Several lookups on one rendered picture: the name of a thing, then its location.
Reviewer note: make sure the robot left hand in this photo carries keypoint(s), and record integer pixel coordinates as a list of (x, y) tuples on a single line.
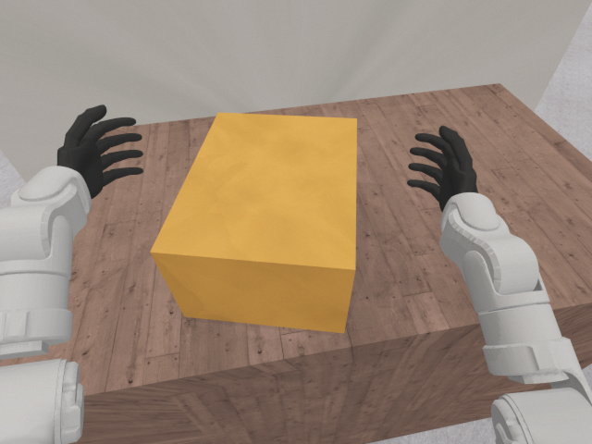
[(82, 149)]

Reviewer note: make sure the carton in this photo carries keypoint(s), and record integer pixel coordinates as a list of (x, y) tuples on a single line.
[(263, 230)]

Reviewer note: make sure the left robot forearm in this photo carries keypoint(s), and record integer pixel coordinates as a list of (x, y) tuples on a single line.
[(37, 231)]

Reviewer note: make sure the robot left upper arm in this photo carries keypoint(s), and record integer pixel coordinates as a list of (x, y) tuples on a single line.
[(41, 403)]

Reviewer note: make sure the pedestal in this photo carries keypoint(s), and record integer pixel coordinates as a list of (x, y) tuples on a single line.
[(411, 357)]

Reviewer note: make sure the right robot forearm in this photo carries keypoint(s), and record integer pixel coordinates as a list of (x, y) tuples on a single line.
[(523, 340)]

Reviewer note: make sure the robot right hand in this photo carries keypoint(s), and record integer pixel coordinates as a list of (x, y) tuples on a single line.
[(456, 174)]

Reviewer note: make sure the robot right upper arm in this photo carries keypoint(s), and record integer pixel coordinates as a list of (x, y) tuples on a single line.
[(550, 416)]

